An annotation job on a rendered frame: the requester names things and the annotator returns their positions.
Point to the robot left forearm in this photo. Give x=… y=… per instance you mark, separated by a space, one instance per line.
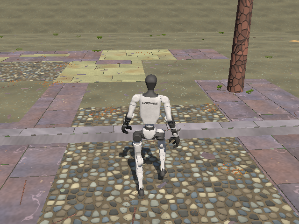
x=126 y=121

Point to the robot right foot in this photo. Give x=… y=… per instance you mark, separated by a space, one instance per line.
x=163 y=172

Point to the robot right forearm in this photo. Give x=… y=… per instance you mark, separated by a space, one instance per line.
x=173 y=127

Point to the right robot upper arm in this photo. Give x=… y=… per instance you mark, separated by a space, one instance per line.
x=167 y=108

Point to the left robot shin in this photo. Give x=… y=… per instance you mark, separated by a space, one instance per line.
x=139 y=173

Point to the left robot upper arm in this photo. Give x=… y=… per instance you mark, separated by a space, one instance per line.
x=132 y=105

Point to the right robot hand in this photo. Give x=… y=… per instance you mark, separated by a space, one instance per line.
x=176 y=142

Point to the left robot hand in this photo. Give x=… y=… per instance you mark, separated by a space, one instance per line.
x=123 y=129

